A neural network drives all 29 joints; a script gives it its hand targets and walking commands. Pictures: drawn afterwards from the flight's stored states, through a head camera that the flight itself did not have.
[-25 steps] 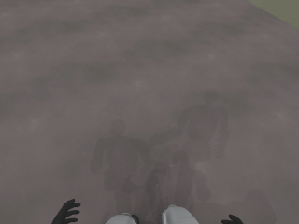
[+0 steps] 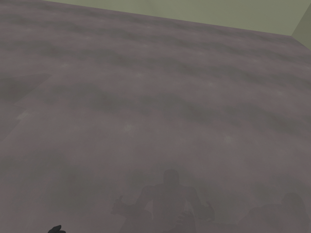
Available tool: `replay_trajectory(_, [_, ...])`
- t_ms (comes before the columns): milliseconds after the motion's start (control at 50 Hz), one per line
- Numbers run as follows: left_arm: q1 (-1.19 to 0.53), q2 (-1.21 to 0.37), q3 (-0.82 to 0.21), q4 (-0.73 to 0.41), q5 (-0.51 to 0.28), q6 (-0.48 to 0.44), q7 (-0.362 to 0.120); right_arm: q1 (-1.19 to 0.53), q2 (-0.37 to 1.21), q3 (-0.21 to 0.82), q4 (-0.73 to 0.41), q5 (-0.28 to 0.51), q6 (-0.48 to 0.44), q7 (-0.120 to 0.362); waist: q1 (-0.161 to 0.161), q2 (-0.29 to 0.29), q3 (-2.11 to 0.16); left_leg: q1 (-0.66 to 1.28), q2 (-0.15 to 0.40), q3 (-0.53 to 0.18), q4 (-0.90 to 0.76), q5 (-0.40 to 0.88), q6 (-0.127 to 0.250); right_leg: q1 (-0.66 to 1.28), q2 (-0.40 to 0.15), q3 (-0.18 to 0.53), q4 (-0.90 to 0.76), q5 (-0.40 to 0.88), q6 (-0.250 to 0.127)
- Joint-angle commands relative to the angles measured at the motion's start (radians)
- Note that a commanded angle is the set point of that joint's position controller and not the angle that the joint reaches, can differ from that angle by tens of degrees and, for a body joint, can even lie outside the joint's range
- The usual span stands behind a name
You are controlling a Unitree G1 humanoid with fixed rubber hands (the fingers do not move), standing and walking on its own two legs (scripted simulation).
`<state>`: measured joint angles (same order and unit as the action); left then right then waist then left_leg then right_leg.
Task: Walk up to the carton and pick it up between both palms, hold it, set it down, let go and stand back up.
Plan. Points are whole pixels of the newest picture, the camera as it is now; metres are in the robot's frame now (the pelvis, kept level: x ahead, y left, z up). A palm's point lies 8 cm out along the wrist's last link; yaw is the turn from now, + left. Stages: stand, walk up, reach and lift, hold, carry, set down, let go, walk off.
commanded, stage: walk up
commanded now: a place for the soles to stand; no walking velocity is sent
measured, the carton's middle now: out of the picture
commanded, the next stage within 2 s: none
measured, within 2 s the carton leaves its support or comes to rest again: neither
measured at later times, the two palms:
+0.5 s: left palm out of the picture +0.08 +0.38 -0.09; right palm (191, 219) +0.22 -0.12 -0.12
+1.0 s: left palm out of the picture +0.00 +0.49 -0.15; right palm (72, 135) +0.50 +0.31 -0.10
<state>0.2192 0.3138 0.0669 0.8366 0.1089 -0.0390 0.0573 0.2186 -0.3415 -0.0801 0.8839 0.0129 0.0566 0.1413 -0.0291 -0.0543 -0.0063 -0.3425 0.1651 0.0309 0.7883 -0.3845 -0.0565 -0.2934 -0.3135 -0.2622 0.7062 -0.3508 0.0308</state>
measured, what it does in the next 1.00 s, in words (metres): steps to the left, turning left: right foot, then left foot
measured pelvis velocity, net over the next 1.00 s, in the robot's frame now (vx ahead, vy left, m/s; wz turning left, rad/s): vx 0.21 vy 0.34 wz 0.97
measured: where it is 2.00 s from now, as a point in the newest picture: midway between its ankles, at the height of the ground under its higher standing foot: (1, 209)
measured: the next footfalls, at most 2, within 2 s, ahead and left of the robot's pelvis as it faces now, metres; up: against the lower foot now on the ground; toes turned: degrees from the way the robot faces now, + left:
right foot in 0.44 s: +0.24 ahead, +0.05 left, +0.00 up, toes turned +21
left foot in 0.90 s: +0.22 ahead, +0.52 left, +0.00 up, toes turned +56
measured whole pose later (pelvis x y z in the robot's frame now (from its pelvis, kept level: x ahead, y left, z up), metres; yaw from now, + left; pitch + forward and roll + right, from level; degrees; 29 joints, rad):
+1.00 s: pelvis +0.21 +0.34 -0.02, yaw +55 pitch -1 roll +0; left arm 0.41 0.29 0.02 0.83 0.05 -0.01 -0.02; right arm 0.12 -0.22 -0.04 0.78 -0.01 -0.02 0.05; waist -0.01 -0.07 0.07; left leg -0.57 0.00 0.03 0.85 -0.26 0.04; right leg -0.12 -0.22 -0.13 1.12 -0.53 -0.01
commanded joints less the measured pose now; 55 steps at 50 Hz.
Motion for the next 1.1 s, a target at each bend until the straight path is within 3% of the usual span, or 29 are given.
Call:
replay_trajectory(0, [-0.136,0.074,-0.014,-0.194,-0.068,0.017,-0.052,0.087,-0.31,-0.055,-0.046,0.034,-0.027,-0.077,-0.111,0.452,0.223,-0.012,0.143,-0.763,-0.768,-0.682,0.258,-0.588,0.237,0.292,0.491,-0.354,-0.021])
replay_trajectory(20, [-0.161,0.074,-0.027,-0.206,-0.084,0.003,-0.051,0.052,-0.289,-0.039,-0.055,0.021,-0.029,-0.089,-0.089,0.407,0.227,0.013,0.128,-0.727,-0.738,-0.613,0.3,-0.577,0.224,0.309,0.475,-0.32,-0.036])
replay_trajectory(60, [-0.093,0.087,-0.035,-0.148,-0.085,-0.026,-0.05,0.009,-0.224,-0.024,-0.092,-0.015,-0.036,-0.1,-0.04,0.303,0.187,0.099,0.079,-0.545,-0.589,-0.385,0.287,-0.554,0.18,0.306,0.365,-0.139,-0.036])
replay_trajectory(100, [-0.012,0.101,-0.023,-0.111,-0.079,-0.039,-0.052,0.0,-0.176,-0.012,-0.111,-0.022,-0.053,-0.087,-0.012,0.26,0.102,0.038,0.028,-0.482,-0.543,-0.228,0.264,-0.387,0.204,0.29,0.322,-0.029,-0.033])
replay_trajectory(160, [0.0,0.075,-0.023,-0.126,-0.076,-0.019,-0.05,0.041,-0.135,-0.005,-0.112,-0.03,-0.064,-0.079,-0.016,0.182,0.099,-0.004,-0.006,-0.512,-0.556,-0.259,0.235,-0.345,0.24,0.284,0.281,0.047,-0.03])
replay_trajectory(220, [0.006,0.068,-0.032,-0.142,-0.081,-0.01,-0.043,0.082,-0.121,-0.003,-0.121,-0.036,-0.064,-0.071,-0.018,0.207,0.114,0.004,-0.018,-0.543,-0.555,-0.278,0.239,-0.344,0.263,0.283,0.206,0.095,-0.033])
replay_trajectory(260, [-0.042,0.077,-0.035,-0.159,-0.073,-0.011,-0.038,0.146,-0.109,-0.005,-0.112,-0.042,-0.063,-0.069,-0.045,0.158,0.116,-0.002,-0.018,-0.585,-0.542,-0.258,0.219,-0.317,0.283,0.281,0.154,0.101,-0.04])
replay_trajectory(320, [-0.015,0.066,-0.032,-0.155,-0.083,-0.017,-0.028,0.15,-0.105,-0.009,-0.126,-0.041,-0.056,-0.071,-0.042,0.12,0.112,-0.024,-0.037,-0.631,-0.481,-0.238,0.186,-0.209,0.315,0.287,0.043,0.067,-0.059])
replay_trajectory(380, [0.148,0.047,-0.025,-0.129,-0.076,-0.032,-0.004,0.054,-0.069,0.006,-0.165,-0.035,-0.057,-0.063,0.067,0.085,0.059,-0.246,-0.166,-0.507,-0.307,-0.25,0.088,0.204,0.315,0.298,-0.202,0.139,-0.098])
replay_trajectory(400, [0.241,0.093,-0.006,-0.119,-0.068,-0.039,0.006,0.035,-0.018,0.024,-0.189,-0.039,-0.056,-0.053,0.112,-0.008,0.01,-0.409,-0.236,-0.412,-0.159,-0.232,0.036,0.396,0.167,0.479,-0.272,0.007,-0.137])
replay_trajectory(420, [0.245,0.159,0.022,-0.126,-0.062,-0.043,0.025,0.107,0.027,0.035,-0.182,-0.034,-0.055,-0.052,0.087,-0.169,-0.04,-0.499,-0.326,-0.246,0.169,-0.219,0.001,0.466,-0.1,0.827,-0.416,-0.348,-0.198])
replay_trajectory(440, [0.168,0.157,0.025,-0.119,-0.071,-0.034,0.044,0.15,-0.045,0.013,-0.165,-0.066,-0.042,-0.052,0.031,-0.081,0.032,-0.574,-0.228,-0.15,0.365,-0.143,-0.029,0.351,-0.267,1.009,-0.532,-0.544,-0.292])
replay_trajectory(460, [0.122,0.125,0.021,-0.111,-0.069,-0.038,0.051,0.123,-0.095,-0.001,-0.162,-0.098,-0.032,-0.047,0.024,-0.049,0.095,-0.601,-0.161,-0.152,0.429,-0.096,-0.042,0.283,-0.27,1.013,-0.549,-0.544,-0.335])
replay_trajectory(480, [0.154,0.102,0.005,-0.103,-0.073,-0.051,0.045,0.039,-0.126,-0.004,-0.172,-0.111,-0.028,-0.041,0.062,-0.032,0.12,-0.577,-0.13,-0.159,0.437,-0.053,-0.042,0.198,-0.213,0.926,-0.547,-0.514,-0.302])
replay_trajectory(500, [0.152,0.083,-0.002,-0.103,-0.078,-0.068,0.037,0.01,-0.112,-0.001,-0.177,-0.105,-0.03,-0.034,0.066,-0.046,0.148,-0.565,-0.103,-0.169,0.433,-0.019,-0.037,0.145,-0.173,0.789,-0.539,-0.439,-0.278])
replay_trajectory(600, [0.108,0.087,-0.007,-0.107,-0.069,-0.105,0.017,-0.033,-0.043,0.032,-0.157,-0.071,-0.026,-0.001,0.048,-0.058,0.106,-0.487,-0.04,-0.133,0.402,0.143,-0.04,0.109,-0.126,0.398,-0.557,-0.29,-0.22])
replay_trajectory(680, [0.065,0.097,0.003,-0.099,-0.046,-0.103,0.005,-0.115,-0.004,0.041,-0.165,-0.037,-0.039,0.006,0.031,-0.129,0.188,-0.421,0.0,-0.081,0.22,0.238,-0.024,0.096,-0.1,0.152,-0.593,-0.224,-0.212])
replay_trajectory(740, [0.101,0.107,0.003,-0.071,-0.041,-0.097,-0.005,-0.191,0.008,0.048,-0.168,-0.033,-0.062,0.001,0.035,-0.094,0.265,-0.282,-0.012,0.0,0.049,0.331,0.013,0.02,-0.083,-0.01,-0.594,-0.103,-0.196])
replay_trajectory(780, [0.129,0.109,0.005,-0.057,-0.031,-0.083,-0.002,-0.199,0.003,0.045,-0.158,-0.045,-0.078,-0.003,0.037,-0.052,0.277,-0.213,-0.042,0.054,-0.023,0.336,0.048,0.053,-0.087,-0.065,-0.563,0.012,-0.202])
replay_trajectory(820, [0.15,0.152,0.013,-0.05,-0.018,-0.057,-0.002,-0.152,0.005,0.036,-0.144,-0.05,-0.084,-0.019,0.009,-0.081,0.219,-0.119,-0.073,0.098,-0.044,0.24,0.082,0.138,-0.104,-0.105,-0.47,0.195,-0.212])
replay_trajectory(860, [0.193,0.143,0.012,-0.055,-0.014,-0.022,-0.018,0.052,-0.047,0.001,-0.085,-0.06,-0.095,-0.053,-0.075,0.118,0.039,0.172,-0.183,0.139,-0.166,0.17,0.124,0.149,-0.025,-0.169,-0.064,0.423,-0.186])
replay_trajectory(880, [0.248,0.098,-0.01,-0.068,-0.016,-0.01,-0.041,0.233,-0.121,-0.038,-0.052,-0.061,-0.093,-0.081,-0.144,0.233,-0.112,0.411,-0.191,0.015,-0.128,0.099,0.155,0.039,0.045,-0.158,0.254,0.323,-0.152])
replay_trajectory(900, [0.241,0.038,-0.035,-0.117,-0.041,-0.001,-0.072,0.302,-0.191,-0.054,-0.061,-0.046,-0.086,-0.101,-0.148,0.402,-0.123,0.512,-0.008,-0.383,-0.232,0.008,0.192,-0.191,0.164,-0.054,0.497,-0.198,-0.103])
replay_trajectory(920, [0.238,0.07,-0.03,-0.176,-0.078,0.0,-0.089,0.292,-0.264,-0.062,-0.081,-0.002,-0.074,-0.122,-0.147,0.387,-0.203,0.644,0.116,-0.83,-0.424,-0.106,0.303,-0.403,0.254,0.123,0.636,-0.246,-0.065])
replay_trajectory(940, [0.184,0.095,-0.022,-0.194,-0.102,-0.005,-0.095,0.264,-0.254,-0.065,-0.102,0.017,-0.067,-0.142,-0.145,0.277,-0.241,0.651,0.152,-0.914,-0.506,-0.165,0.307,-0.43,0.228,0.243,0.692,-0.179,-0.054])
replay_trajectory(960, [0.155,0.086,-0.027,-0.201,-0.107,-0.018,-0.098,0.223,-0.219,-0.058,-0.114,0.014,-0.061,-0.156,-0.118,0.199,-0.204,0.596,0.138,-0.787,-0.482,-0.08,0.277,-0.439,0.185,0.268,0.705,-0.12,-0.065])
replay_trajectory(1000, [0.155,0.044,-0.048,-0.211,-0.098,-0.046,-0.092,0.124,-0.165,-0.054,-0.157,-0.016,-0.067,-0.174,-0.059,0.246,-0.137,0.408,0.119,-0.619,-0.41,0.081,0.287,-0.414,0.138,0.282,0.649,-0.094,-0.056])
replay_trajectory(1020, [0.178,0.048,-0.05,-0.202,-0.091,-0.049,-0.086,0.098,-0.108,-0.036,-0.157,-0.03,-0.08,-0.168,-0.033,0.217,-0.101,0.291,0.104,-0.56,-0.407,0.132,0.29,-0.348,0.119,0.294,0.602,-0.108,-0.059])
replay_trajectory(1080, [0.191,0.036,-0.046,-0.192,-0.078,-0.037,-0.083,0.097,-0.027,-0.01,-0.163,-0.04,-0.116,-0.148,0.012,0.167,-0.048,0.128,0.095,-0.518,-0.426,0.097,0.314,-0.295,0.126,0.301,0.483,-0.185,-0.039])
